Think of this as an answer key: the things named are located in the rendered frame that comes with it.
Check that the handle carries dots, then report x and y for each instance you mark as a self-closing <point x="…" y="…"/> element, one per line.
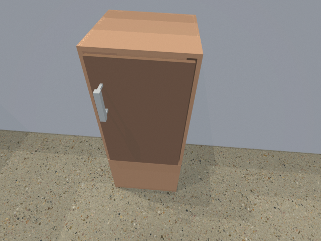
<point x="102" y="111"/>

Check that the cupboard door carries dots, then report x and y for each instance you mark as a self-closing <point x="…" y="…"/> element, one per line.
<point x="147" y="101"/>

